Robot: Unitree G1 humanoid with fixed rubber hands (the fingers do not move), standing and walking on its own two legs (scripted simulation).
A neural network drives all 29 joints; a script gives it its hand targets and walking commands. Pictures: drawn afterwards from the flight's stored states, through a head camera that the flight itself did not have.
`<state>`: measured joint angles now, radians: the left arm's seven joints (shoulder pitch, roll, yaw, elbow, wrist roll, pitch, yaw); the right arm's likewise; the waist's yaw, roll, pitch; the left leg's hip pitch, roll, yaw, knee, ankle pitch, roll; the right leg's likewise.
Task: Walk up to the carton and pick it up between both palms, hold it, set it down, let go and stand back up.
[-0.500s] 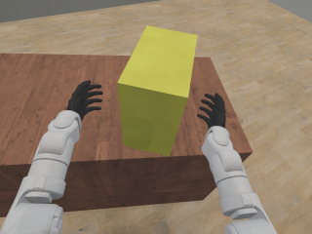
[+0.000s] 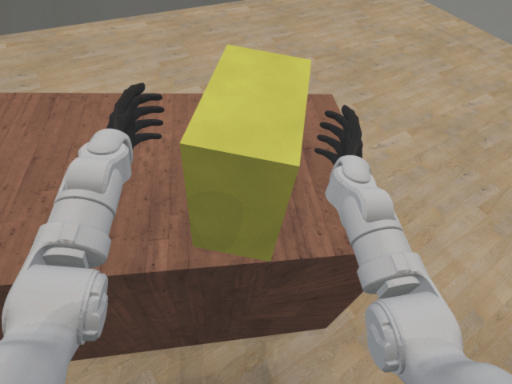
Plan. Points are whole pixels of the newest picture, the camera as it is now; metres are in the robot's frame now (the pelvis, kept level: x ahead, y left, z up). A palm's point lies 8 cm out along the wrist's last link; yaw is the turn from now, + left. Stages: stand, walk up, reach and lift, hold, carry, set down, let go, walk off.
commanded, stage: reach and lift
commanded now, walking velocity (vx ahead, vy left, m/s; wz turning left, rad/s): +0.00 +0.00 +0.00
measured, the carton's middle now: (249, 157) +0.52 -0.02 +0.02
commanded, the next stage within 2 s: none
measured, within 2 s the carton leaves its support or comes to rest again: neither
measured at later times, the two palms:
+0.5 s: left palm (137, 92) +0.49 +0.16 +0.19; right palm (359, 118) +0.44 -0.17 +0.19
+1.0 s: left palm (147, 120) +0.50 +0.15 +0.13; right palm (348, 141) +0.45 -0.17 +0.14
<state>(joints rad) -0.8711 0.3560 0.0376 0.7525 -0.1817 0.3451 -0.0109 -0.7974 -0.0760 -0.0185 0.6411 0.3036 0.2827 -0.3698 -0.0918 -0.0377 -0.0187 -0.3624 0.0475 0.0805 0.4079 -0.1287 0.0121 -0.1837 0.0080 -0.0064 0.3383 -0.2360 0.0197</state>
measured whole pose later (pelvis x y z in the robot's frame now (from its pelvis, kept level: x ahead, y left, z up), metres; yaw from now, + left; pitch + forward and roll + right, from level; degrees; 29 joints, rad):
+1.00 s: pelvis +0.00 -0.01 +0.00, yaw +0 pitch +16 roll -2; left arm -1.21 0.37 -0.03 1.43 -0.21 0.02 -0.01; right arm -1.10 -0.06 -0.10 1.12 0.24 0.15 -0.29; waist -0.17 -0.03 -0.17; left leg -0.57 0.06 0.06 0.39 -0.09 0.00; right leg -0.40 0.02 -0.02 0.35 -0.22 0.01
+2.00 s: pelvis +0.00 +0.01 +0.00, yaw -1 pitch +15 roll -1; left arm -1.13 0.06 0.60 1.24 0.50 -0.13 -0.03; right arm -0.92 0.24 -0.83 0.88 -0.56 -0.14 -0.14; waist -0.09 -0.08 -0.07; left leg -0.53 0.03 0.10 0.32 -0.05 0.03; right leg -0.38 -0.01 0.00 0.29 -0.18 0.03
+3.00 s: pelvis +0.01 +0.00 +0.00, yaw +0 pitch +11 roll -1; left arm -1.03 0.01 0.68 1.15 0.55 -0.10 -0.08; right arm -0.85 0.29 -0.89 0.87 -0.65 -0.20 -0.14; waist -0.06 -0.08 -0.04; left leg -0.41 0.03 0.08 0.29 -0.07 0.01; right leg -0.25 -0.01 -0.02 0.26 -0.20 0.02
